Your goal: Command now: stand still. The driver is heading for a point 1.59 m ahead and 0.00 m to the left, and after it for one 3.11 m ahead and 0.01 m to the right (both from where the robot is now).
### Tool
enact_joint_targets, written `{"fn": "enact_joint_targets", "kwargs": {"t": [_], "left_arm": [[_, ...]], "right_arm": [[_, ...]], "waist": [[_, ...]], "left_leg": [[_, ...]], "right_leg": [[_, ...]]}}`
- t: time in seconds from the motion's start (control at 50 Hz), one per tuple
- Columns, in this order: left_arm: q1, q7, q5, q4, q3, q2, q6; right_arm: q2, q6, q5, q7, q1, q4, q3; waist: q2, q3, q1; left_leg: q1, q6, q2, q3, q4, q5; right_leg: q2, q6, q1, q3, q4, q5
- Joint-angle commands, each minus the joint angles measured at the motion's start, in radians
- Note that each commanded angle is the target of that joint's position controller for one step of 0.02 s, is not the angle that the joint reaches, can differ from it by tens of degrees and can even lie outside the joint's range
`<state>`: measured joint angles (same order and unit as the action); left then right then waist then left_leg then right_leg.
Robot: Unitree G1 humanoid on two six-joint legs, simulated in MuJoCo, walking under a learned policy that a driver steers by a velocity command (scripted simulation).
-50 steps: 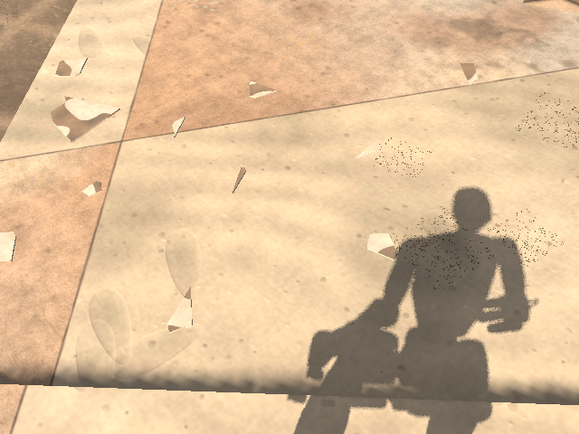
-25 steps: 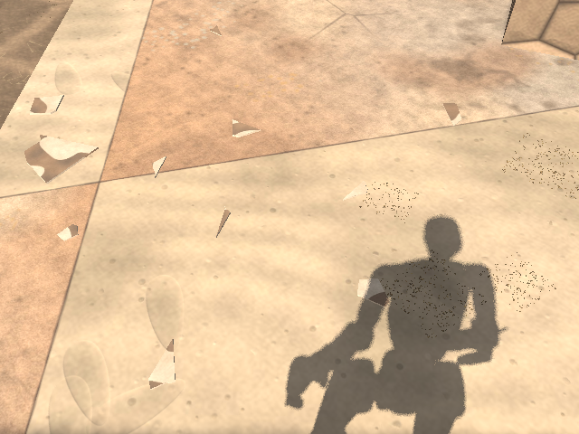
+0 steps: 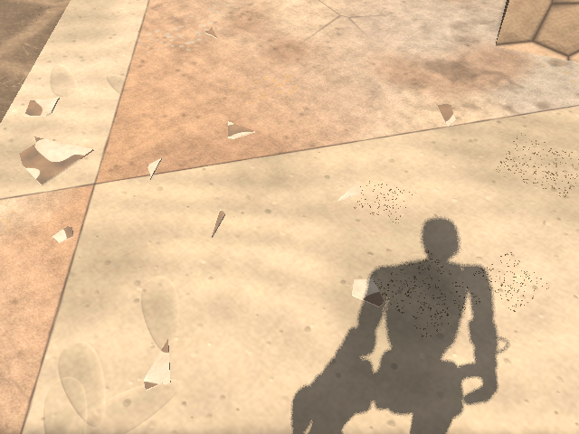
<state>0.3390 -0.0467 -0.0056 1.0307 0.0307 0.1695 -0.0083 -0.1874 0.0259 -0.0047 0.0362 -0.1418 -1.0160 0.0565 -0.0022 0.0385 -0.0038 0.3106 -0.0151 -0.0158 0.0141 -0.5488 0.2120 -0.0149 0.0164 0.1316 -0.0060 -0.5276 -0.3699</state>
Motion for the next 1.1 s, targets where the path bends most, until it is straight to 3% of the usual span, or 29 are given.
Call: {"fn": "enact_joint_targets", "kwargs": {"t": [0.02,0.14,0.2,0.22,0.26,0.3,0.34,0.38,0.4,0.42,0.44,0.46,0.5,0.56,0.66,0.72,0.76,0.82,0.86,0.88,0.9,0.92,0.94,0.96,0.98,1.02,1.06,1.08,1.1], "left_arm": [[0.078,-0.003,0.000,-0.006,0.013,0.082,-0.008],[0.103,-0.002,0.001,0.016,0.009,0.069,-0.010],[0.125,-0.009,0.010,0.019,0.020,0.100,-0.005],[0.136,-0.012,0.015,0.009,0.024,0.112,-0.007],[0.192,-0.011,0.027,0.012,0.042,0.169,-0.027],[0.151,-0.007,0.027,-0.001,0.055,0.193,-0.044],[0.109,0.006,0.033,-0.016,0.047,0.161,-0.054],[0.068,0.016,0.036,-0.028,0.045,0.160,-0.050],[0.035,0.018,0.033,-0.042,0.043,0.163,-0.056],[0.015,0.018,0.034,-0.076,0.027,0.098,-0.068],[0.002,0.017,0.042,-0.107,0.019,0.061,-0.087],[-0.016,0.023,0.063,-0.118,0.029,0.097,-0.099],[-0.036,0.030,0.053,-0.119,0.036,0.115,-0.108],[-0.045,0.036,0.038,-0.118,0.056,0.133,-0.090],[-0.278,0.048,0.025,-0.210,0.036,0.087,-0.078],[-0.368,0.068,0.034,-0.244,0.029,0.091,-0.079],[-0.308,0.086,0.029,-0.223,0.042,0.132,-0.087],[-0.269,0.097,0.024,-0.223,0.056,0.164,-0.096],[0.011,0.103,0.030,-0.135,0.096,0.236,-0.105],[0.131,0.099,0.029,-0.110,0.119,0.330,-0.106],[0.142,0.109,0.038,-0.107,0.106,0.346,-0.106],[0.138,0.117,0.041,-0.109,0.080,0.248,-0.112],[0.043,0.121,0.039,-0.119,0.062,0.191,-0.116],[-0.057,0.127,0.026,-0.145,0.044,0.149,-0.118],[-0.108,0.132,0.013,-0.154,0.040,0.144,-0.120],[-0.148,0.118,0.012,-0.147,0.034,0.138,-0.119],[-0.110,0.092,0.010,-0.122,0.042,0.174,-0.116],[-0.067,0.078,-0.001,-0.104,0.049,0.190,-0.115],[-0.040,0.060,0.003,-0.104,0.056,0.212,-0.120]], "right_arm": [[-0.094,-0.008,0.000,0.004,0.010,0.020,0.015],[-0.089,-0.006,-0.001,0.006,-0.004,-0.016,0.010],[-0.103,-0.007,-0.012,0.008,-0.038,-0.040,0.017],[-0.105,-0.015,-0.014,0.006,-0.019,-0.032,0.018],[-0.070,-0.051,-0.024,-0.008,0.050,0.001,0.011],[-0.063,-0.083,-0.025,-0.027,0.068,0.015,0.009],[-0.059,-0.103,-0.036,-0.039,0.027,0.009,0.008],[-0.073,-0.109,-0.034,-0.041,-0.140,-0.065,0.025],[-0.107,-0.107,-0.028,-0.040,-0.268,-0.101,0.043],[-0.208,-0.108,-0.023,-0.036,-0.406,-0.121,0.069],[-0.221,-0.120,-0.009,-0.050,-0.481,-0.131,0.058],[-0.166,-0.134,-0.002,-0.051,-0.372,-0.105,0.032],[-0.117,-0.141,0.003,-0.058,-0.234,-0.055,0.006],[-0.076,-0.127,0.009,-0.050,-0.251,-0.056,-0.018],[-0.147,-0.118,0.011,-0.017,-0.302,-0.053,-0.016],[-0.170,-0.116,0.006,-0.017,-0.324,-0.051,-0.008],[-0.161,-0.126,0.010,-0.016,-0.324,-0.057,-0.005],[-0.163,-0.114,0.006,-0.025,-0.275,-0.039,0.001],[-0.165,-0.099,0.011,-0.028,-0.231,-0.020,-0.001],[-0.120,-0.104,0.019,-0.034,-0.283,-0.005,-0.016],[-0.002,-0.132,-0.003,-0.050,-0.444,-0.010,-0.045],[-0.079,-0.166,-0.051,-0.057,-0.342,0.020,-0.028],[-0.157,-0.170,-0.070,-0.050,-0.192,0.074,-0.007],[-0.167,-0.157,-0.053,-0.043,-0.147,0.094,-0.002],[-0.145,-0.137,-0.026,-0.038,-0.164,0.091,0.002],[-0.115,-0.105,-0.021,-0.039,-0.199,0.103,0.007],[-0.107,-0.093,-0.013,-0.035,-0.123,0.141,0.004],[-0.111,-0.095,0.004,-0.040,-0.113,0.149,0.008],[-0.127,-0.105,0.001,-0.041,-0.072,0.156,0.011]], "waist": [[0.003,0.013,0.004],[0.006,0.021,0.006],[0.045,0.046,0.002],[0.055,0.082,-0.012],[0.150,0.135,-0.047],[0.183,0.178,-0.036],[0.158,0.176,0.000],[0.126,0.110,0.070],[0.075,0.055,0.126],[-0.193,-0.010,0.164],[-0.295,-0.073,0.165],[-0.157,0.002,0.103],[-0.058,0.052,0.050],[-0.087,0.050,0.025],[-0.048,0.091,0.058],[-0.079,0.083,0.073],[-0.069,0.053,0.037],[-0.074,0.043,-0.023],[-0.091,-0.091,-0.166],[0.065,-0.182,-0.181],[0.300,-0.323,-0.073],[0.301,-0.284,-0.110],[0.192,-0.131,-0.096],[0.075,-0.085,-0.058],[0.029,-0.073,-0.016],[0.030,-0.044,0.045],[0.031,0.004,0.043],[0.019,-0.013,0.038],[-0.023,-0.019,0.025]], "left_leg": [[-0.134,-0.041,0.044,0.054,0.086,-0.092],[-0.136,-0.036,0.040,0.050,0.093,-0.089],[-0.056,-0.043,-0.016,-0.006,0.046,0.343],[0.014,-0.048,-0.020,-0.010,0.021,0.416],[0.156,-0.034,-0.032,-0.065,-0.131,0.269],[0.248,-0.053,0.034,-0.039,-0.268,0.190],[0.188,-0.072,0.047,-0.050,-0.154,0.243],[-0.153,-0.057,-0.029,-0.118,0.010,0.097],[-0.309,-0.070,0.000,-0.040,0.041,0.076],[-0.462,-0.174,0.213,0.341,0.216,0.205],[-0.515,-0.292,0.386,0.740,0.383,0.288],[-0.442,-0.283,0.415,0.713,0.375,0.335],[-0.333,-0.212,0.326,0.454,0.377,0.230],[-0.256,-0.158,0.225,0.217,0.397,-0.040],[-0.228,-0.170,0.216,0.119,0.433,-0.212],[-0.164,-0.167,0.192,0.048,0.451,-0.225],[-0.173,-0.174,0.224,0.018,0.417,-0.260],[-0.253,-0.144,0.245,-0.004,0.267,-0.533],[-0.192,-0.112,0.193,-0.026,-0.113,-0.737],[0.018,-0.078,0.113,-0.055,-0.483,-0.485],[0.301,-0.052,-0.056,0.006,-0.844,0.330],[0.435,-0.089,-0.051,0.124,-0.931,0.346],[0.505,-0.110,0.017,0.108,-0.930,0.249],[0.453,-0.110,0.067,0.097,-0.892,0.159],[0.365,-0.102,0.107,0.098,-0.833,0.106],[0.278,-0.091,0.151,0.098,-0.685,0.072],[0.288,-0.058,0.159,0.059,-0.526,0.034],[0.312,-0.047,0.168,0.067,-0.517,-0.050],[0.348,-0.039,0.156,0.045,-0.440,-0.152]], "right_leg": [[-0.016,-0.016,0.175,0.015,0.132,0.064],[-0.014,-0.019,0.177,0.013,0.144,0.063],[-0.022,-0.074,0.197,0.044,0.165,-0.282],[-0.053,-0.105,0.203,0.093,0.195,-0.385],[-0.206,-0.189,0.131,0.310,0.319,-0.478],[-0.325,-0.247,0.108,0.436,0.365,-0.401],[-0.283,-0.209,0.104,0.348,0.313,-0.271],[-0.169,-0.150,0.239,0.195,0.193,-0.119],[-0.117,-0.120,0.315,0.124,0.027,0.080],[0.009,-0.046,0.492,-0.029,-0.356,0.115],[0.072,-0.038,0.630,0.044,-0.632,-0.165],[0.001,-0.068,0.710,0.115,-0.773,-0.126],[-0.079,-0.106,0.711,0.099,-0.755,0.071],[-0.120,-0.083,0.607,0.053,-0.592,0.193],[-0.101,-0.032,0.618,0.015,-0.236,0.360],[-0.051,-0.023,0.468,-0.035,-0.134,0.442],[-0.061,-0.052,0.395,-0.005,-0.221,0.536],[-0.028,-0.104,0.320,-0.031,-0.185,0.341],[0.037,-0.149,-0.016,-0.067,-0.131,0.280],[-0.121,-0.235,-0.262,0.129,-0.058,0.240],[-0.329,-0.388,-0.456,0.574,0.080,0.024],[-0.362,-0.390,-0.412,0.766,0.282,0.010],[-0.342,-0.344,-0.286,0.628,0.268,0.107],[-0.323,-0.328,-0.133,0.502,0.255,0.252],[-0.299,-0.314,-0.002,0.413,0.264,0.317],[-0.238,-0.286,0.112,0.302,0.332,0.251],[-0.217,-0.284,0.153,0.217,0.375,0.344],[-0.232,-0.293,0.121,0.211,0.355,0.421],[-0.213,-0.277,0.075,0.173,0.342,0.414]]}}
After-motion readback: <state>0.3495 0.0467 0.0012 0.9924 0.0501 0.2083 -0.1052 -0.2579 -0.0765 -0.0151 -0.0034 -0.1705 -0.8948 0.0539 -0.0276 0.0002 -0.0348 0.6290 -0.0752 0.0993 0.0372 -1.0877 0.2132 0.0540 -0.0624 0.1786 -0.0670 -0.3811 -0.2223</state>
